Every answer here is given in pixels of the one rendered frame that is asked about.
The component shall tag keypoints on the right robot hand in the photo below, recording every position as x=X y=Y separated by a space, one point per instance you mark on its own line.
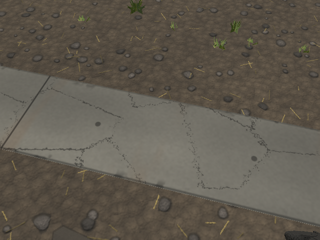
x=302 y=235

